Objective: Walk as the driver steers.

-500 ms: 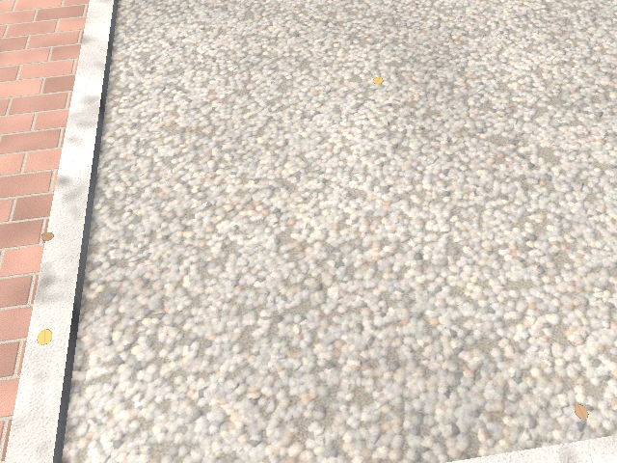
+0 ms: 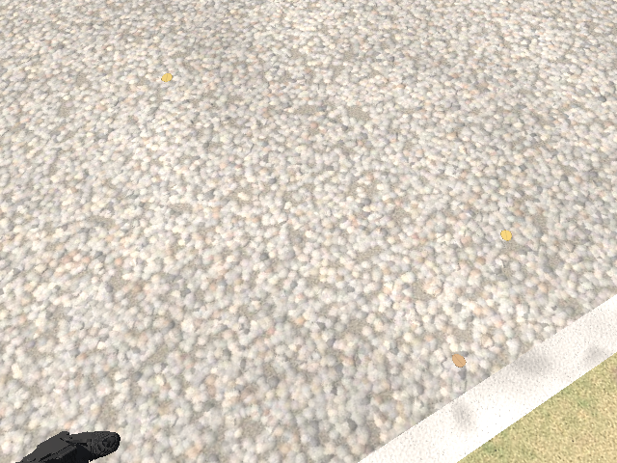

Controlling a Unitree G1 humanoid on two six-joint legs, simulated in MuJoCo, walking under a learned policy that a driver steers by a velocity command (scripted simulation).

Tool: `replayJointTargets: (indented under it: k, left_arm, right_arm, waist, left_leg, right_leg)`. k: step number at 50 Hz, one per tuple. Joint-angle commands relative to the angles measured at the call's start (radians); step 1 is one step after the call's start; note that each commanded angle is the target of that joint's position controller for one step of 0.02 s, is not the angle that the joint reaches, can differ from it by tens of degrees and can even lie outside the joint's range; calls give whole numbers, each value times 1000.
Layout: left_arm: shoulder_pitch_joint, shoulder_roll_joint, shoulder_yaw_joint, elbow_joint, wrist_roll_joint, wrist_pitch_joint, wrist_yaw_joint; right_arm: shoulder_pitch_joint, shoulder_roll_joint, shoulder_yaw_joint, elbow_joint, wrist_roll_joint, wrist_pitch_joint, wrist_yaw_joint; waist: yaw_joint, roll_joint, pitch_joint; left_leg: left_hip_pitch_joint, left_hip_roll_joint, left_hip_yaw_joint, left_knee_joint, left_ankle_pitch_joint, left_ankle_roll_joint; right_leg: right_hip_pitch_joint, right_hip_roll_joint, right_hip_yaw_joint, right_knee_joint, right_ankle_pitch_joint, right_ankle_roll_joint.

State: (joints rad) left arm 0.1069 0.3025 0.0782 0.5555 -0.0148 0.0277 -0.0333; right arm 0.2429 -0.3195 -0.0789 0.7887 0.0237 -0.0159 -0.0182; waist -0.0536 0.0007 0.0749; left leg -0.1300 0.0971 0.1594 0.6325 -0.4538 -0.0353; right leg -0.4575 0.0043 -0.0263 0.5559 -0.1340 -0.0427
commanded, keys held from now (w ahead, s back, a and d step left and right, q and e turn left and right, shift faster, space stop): e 0.86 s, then w+e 0.14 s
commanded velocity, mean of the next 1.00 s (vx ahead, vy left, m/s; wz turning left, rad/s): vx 0.03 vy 0.00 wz -0.60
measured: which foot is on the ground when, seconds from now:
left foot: down 0.00-0.00, up 0.02-0.40, down 0.42-0.88, up 0.90-1.00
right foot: down 0.00-0.42, up 0.44-0.86, down 0.88-1.00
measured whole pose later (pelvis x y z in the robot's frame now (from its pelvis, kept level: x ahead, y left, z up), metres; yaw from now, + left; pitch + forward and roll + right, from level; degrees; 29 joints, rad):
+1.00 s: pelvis +0.06 -0.01 +0.02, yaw -36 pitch +2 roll +1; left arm 0.24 0.28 0.07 0.63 -0.02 0.01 0.00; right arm 0.17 -0.33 -0.09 0.68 0.01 0.00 -0.01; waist 0.00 0.05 0.03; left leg -0.50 0.05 0.01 1.03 -0.42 -0.02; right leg -0.26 0.03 0.04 0.50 -0.28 -0.07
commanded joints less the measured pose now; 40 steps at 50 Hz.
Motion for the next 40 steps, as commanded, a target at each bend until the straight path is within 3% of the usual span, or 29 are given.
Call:
replayJointTargets:
  k: [1, 2, 3, 4, 5, 7, 8, 13, 17, 20, 21, 22, 23, 24, 25, 26, 27, 28, 30, 33, 36, 40]
  left_arm:
    - [206, 304, 83, -62, 21, -17, 28]
    - [186, 210, 61, -62, 17, -27, 17]
    - [143, 179, 47, -46, 10, -35, 18]
    - [104, 161, 43, -41, 0, -34, 22]
    - [62, 153, 39, -44, -4, -28, 27]
    - [14, 158, 39, -55, 19, -21, 38]
    - [11, 159, 40, -52, 21, -20, 43]
    - [22, 176, 48, -37, 14, -5, 65]
    - [24, 171, 46, -35, 13, 8, 60]
    - [2, 159, 40, -37, -4, 20, 61]
    - [18, 134, 32, -34, -9, 23, 65]
    - [81, 67, 17, -29, 0, 24, 66]
    - [63, 128, 39, -59, -4, 9, 67]
    - [82, 205, 63, -31, 8, 3, 69]
    - [94, 217, 74, -2, -3, 10, 70]
    - [120, 190, 71, 27, -4, 25, 77]
    - [130, 167, 66, 33, -2, 35, 77]
    - [125, 142, 59, 32, -6, 40, 74]
    - [72, 112, 46, 8, -18, 40, 72]
    - [12, 86, 29, -23, -12, 35, 63]
    - [-1, 66, 14, -36, -5, 32, 47]
    - [26, 87, 22, -32, -7, 39, 27]
  right_arm:
    - [51, -56, 14, -124, -52, -30, 15]
    - [-40, -141, -11, -120, -24, -27, 17]
    - [-84, -136, -9, -138, -11, -22, 12]
    - [-78, -119, -7, -122, -23, -14, -1]
    - [-78, -128, -11, -125, -34, -3, -11]
    - [-41, -109, -8, -116, -36, 7, -9]
    - [-30, -96, -4, -114, -37, 9, -9]
    - [-96, -65, 10, -147, -39, 10, -11]
    - [-115, -67, 7, -171, -29, 0, 2]
    - [-57, -63, -2, -166, -26, -13, 15]
    - [-26, -89, -12, -161, -35, -15, 13]
    - [-18, -167, -28, -174, -52, -9, 6]
    - [-40, -212, -40, -171, -81, -5, 13]
    - [-89, -155, -26, -203, -77, -9, 9]
    - [-133, -106, -13, -212, -66, -9, 3]
    - [-161, -84, -7, -224, -53, -7, -2]
    - [-168, -72, -2, -224, -39, -5, -8]
    - [-160, -66, 3, -224, -39, -1, -14]
    - [-124, -66, 2, -218, -47, 10, -22]
    - [-66, -102, -16, -200, -46, 25, -28]
    - [-85, -141, -33, -197, -37, 32, -18]
    - [-92, -164, -46, -182, -10, 32, -2]
  waist:
    - [78, -301, -467]
    - [139, -127, -417]
    - [111, -112, -299]
    - [81, -38, -235]
    - [58, -58, -194]
    - [24, -102, -185]
    - [20, -108, -192]
    - [46, -117, -197]
    - [61, -146, -191]
    - [22, -151, -193]
    - [14, -122, -195]
    - [56, 110, -219]
    - [67, 333, -137]
    - [69, 221, -123]
    - [84, 155, -106]
    - [93, 121, -100]
    - [86, 122, -89]
    - [80, 121, -88]
    - [45, 143, -94]
    - [1, 162, -125]
    - [-2, 176, -140]
    - [12, 191, -149]
  left_leg:
    - [-517, -136, -166, 719, -282, -23]
    - [-559, -83, -249, 749, -181, -16]
    - [-573, -59, -238, 709, -101, 1]
    - [-551, -28, -241, 630, -39, 0]
    - [-504, -20, -241, 558, 3, -6]
    - [-406, -52, -215, 511, 62, -24]
    - [-389, -62, -211, 466, 70, -34]
    - [-362, -91, -238, 259, 127, -51]
    - [-295, -120, -240, 132, 112, -35]
    - [-165, -130, -222, -114, 204, 3]
    - [-66, -70, -251, -216, 286, 32]
    - [43, 177, -472, -289, 381, 118]
    - [-36, 314, -717, -354, 456, 283]
    - [-55, 309, -669, -349, 441, 308]
    - [-74, 245, -552, -330, 427, 265]
    - [-65, 187, -463, -316, 413, 228]
    - [-53, 170, -413, -310, 449, 225]
    - [-57, 146, -353, -314, 482, 226]
    - [7, 133, -292, -319, 495, 238]
    - [112, 176, -277, -308, 539, 263]
    - [76, 200, -225, -308, 573, 268]
    - [62, 227, -189, -268, 622, 256]
  right_leg:
    - [715, -438, 732, -146, 485, -403]
    - [642, -369, 608, -192, 352, -355]
    - [536, -312, 495, -196, 279, -292]
    - [432, -251, 422, -204, 206, -233]
    - [333, -218, 385, -217, 183, -210]
    - [213, -169, 340, -235, 220, -210]
    - [198, -161, 331, -234, 236, -215]
    - [176, -141, 391, -219, 63, -207]
    - [170, -133, 469, -187, 24, -189]
    - [170, -102, 510, -117, 61, -143]
    - [115, -59, 483, -59, -22, -96]
    - [-4, 58, 328, 189, -337, -19]
    - [-189, 155, 194, 380, -523, 31]
    - [-188, 86, 222, 554, -461, 62]
    - [-185, 77, 206, 618, -389, 78]
    - [-184, 68, 187, 667, -340, 100]
    - [-202, 60, 177, 720, -298, 119]
    - [-190, 54, 149, 733, -273, 132]
    - [-207, 34, 102, 654, -239, 152]
    - [-198, -10, 82, 503, -261, 166]
    - [-76, -38, 32, 349, -288, 148]
    - [51, -23, -24, 149, -251, 102]
Velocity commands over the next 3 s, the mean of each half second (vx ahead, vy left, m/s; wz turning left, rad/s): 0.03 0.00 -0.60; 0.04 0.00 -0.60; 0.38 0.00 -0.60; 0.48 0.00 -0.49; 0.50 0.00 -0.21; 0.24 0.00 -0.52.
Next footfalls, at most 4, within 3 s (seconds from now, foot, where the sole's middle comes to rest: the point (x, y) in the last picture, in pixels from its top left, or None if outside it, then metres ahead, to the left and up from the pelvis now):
0.42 left None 0.16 0.12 -0.76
0.88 right None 0.03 -0.11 -0.76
1.32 left None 0.32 -0.06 -0.76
1.82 right None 0.29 -0.47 -0.76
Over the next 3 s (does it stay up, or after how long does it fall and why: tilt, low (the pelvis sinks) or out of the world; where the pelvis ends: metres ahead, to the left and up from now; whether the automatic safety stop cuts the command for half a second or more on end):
stays up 0.52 -0.82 0.01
